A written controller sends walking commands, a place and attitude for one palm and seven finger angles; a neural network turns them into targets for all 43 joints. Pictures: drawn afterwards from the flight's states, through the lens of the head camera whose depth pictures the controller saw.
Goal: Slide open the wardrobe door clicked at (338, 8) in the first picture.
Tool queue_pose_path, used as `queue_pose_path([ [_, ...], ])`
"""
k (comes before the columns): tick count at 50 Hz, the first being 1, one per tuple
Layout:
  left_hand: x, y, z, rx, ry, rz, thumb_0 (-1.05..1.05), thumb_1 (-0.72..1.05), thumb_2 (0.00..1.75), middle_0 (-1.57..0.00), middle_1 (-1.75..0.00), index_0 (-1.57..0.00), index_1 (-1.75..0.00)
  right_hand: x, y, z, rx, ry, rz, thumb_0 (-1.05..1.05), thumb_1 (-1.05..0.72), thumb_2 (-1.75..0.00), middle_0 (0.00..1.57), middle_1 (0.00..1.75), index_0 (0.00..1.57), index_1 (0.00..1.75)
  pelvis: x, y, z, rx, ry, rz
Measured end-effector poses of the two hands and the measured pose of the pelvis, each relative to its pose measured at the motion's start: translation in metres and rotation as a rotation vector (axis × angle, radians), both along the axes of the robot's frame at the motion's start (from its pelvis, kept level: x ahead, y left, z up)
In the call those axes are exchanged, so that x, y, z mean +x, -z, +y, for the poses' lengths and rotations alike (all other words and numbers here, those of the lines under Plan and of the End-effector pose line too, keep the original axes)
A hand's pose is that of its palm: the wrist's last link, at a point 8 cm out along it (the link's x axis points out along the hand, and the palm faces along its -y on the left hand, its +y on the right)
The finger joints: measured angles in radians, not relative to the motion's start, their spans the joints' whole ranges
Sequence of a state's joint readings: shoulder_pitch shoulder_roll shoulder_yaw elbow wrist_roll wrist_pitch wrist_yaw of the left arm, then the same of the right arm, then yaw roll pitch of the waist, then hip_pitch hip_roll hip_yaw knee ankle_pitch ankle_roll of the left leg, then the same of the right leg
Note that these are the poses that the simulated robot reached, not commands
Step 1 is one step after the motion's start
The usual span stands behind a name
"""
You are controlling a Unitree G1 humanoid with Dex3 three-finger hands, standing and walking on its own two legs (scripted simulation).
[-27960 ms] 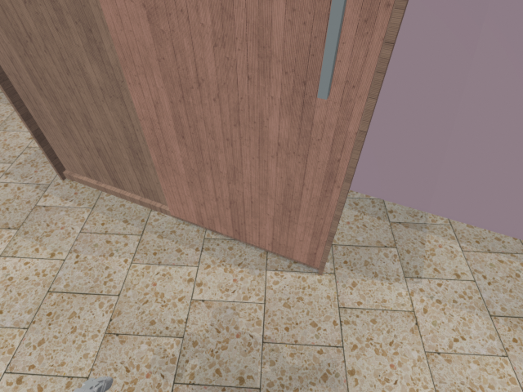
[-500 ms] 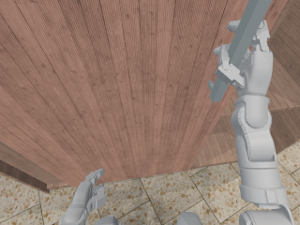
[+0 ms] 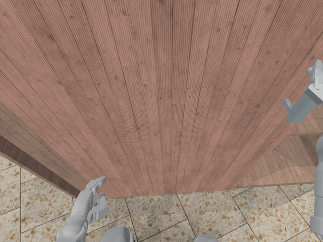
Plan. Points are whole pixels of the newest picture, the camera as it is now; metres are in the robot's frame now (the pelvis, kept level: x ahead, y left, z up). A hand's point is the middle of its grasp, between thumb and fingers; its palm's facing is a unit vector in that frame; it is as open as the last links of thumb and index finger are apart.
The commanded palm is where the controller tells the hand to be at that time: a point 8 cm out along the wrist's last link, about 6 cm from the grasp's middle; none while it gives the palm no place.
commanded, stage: stop walking and hold the door there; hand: right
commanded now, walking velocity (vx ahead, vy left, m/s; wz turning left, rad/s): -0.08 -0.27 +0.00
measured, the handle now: out of the picture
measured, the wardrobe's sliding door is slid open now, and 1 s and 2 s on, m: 0.55 0.55 0.55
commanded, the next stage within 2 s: none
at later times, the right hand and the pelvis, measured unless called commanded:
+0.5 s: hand (316, 84) +0.34 -0.30 +0.21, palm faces +0.54 +0.81 -0.21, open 5.9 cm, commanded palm +0.30 -0.33 +0.17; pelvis -0.04 +0.02 +0.00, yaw +5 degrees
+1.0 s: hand (316, 83) +0.34 -0.30 +0.21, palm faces +0.59 +0.77 -0.22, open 5.9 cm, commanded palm +0.30 -0.32 +0.17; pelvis -0.04 +0.05 +0.00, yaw +5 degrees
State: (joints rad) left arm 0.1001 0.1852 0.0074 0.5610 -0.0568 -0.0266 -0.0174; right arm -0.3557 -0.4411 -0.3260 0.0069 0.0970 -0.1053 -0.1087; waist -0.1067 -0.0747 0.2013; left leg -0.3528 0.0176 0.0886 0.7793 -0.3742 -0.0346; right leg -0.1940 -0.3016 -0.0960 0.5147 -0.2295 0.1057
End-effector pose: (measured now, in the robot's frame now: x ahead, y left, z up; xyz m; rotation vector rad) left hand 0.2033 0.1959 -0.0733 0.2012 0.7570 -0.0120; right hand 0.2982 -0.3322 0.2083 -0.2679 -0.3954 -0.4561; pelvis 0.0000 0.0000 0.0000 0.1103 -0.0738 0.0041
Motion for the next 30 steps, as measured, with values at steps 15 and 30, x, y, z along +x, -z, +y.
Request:
queue_pose_path([
  [15, -0.105, 0.019, 0.118, 0.180, -0.308, 0.055, 0.01, 0.91, 0.90, -0.20, -0.30, -0.20, -0.30, -0.003, -0.004, -0.002, -0.084, 0.118, 0.064, -0.20, -0.57, -0.77, 0.47, 1.44, 0.39, 1.38, -0.019, 0.015, 0.019, -0.105, -0.029, -0.001],
  [30, -0.205, 0.033, 0.100, 0.097, -0.375, 0.169, 0.01, 0.90, 0.90, -0.20, -0.30, -0.20, -0.30, -0.006, -0.006, 0.006, 0.028, 0.138, 0.131, -0.14, -0.63, -0.75, 0.44, 1.42, 0.36, 1.38, -0.049, 0.004, 0.032, -0.090, -0.084, 0.027],
])
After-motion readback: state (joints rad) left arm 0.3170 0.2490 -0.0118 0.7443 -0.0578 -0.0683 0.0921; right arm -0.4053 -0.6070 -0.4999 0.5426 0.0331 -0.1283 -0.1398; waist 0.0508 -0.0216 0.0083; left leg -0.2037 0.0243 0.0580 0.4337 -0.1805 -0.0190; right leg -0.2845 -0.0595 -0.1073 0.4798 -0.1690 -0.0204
